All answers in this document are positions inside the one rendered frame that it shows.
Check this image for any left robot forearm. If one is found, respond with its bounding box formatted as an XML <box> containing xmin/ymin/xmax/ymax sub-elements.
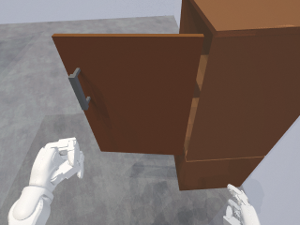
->
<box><xmin>7</xmin><ymin>185</ymin><xmax>54</xmax><ymax>225</ymax></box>

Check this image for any handle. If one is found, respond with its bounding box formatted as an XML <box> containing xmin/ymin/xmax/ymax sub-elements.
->
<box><xmin>68</xmin><ymin>67</ymin><xmax>91</xmax><ymax>111</ymax></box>

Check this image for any robot left hand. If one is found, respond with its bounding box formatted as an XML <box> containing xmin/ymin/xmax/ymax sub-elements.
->
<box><xmin>29</xmin><ymin>137</ymin><xmax>84</xmax><ymax>192</ymax></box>

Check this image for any robot right hand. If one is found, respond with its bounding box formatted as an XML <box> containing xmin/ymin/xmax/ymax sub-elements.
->
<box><xmin>223</xmin><ymin>184</ymin><xmax>261</xmax><ymax>225</ymax></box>

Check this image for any cupboard door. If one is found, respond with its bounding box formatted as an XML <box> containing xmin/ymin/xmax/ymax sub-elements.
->
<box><xmin>52</xmin><ymin>34</ymin><xmax>204</xmax><ymax>156</ymax></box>

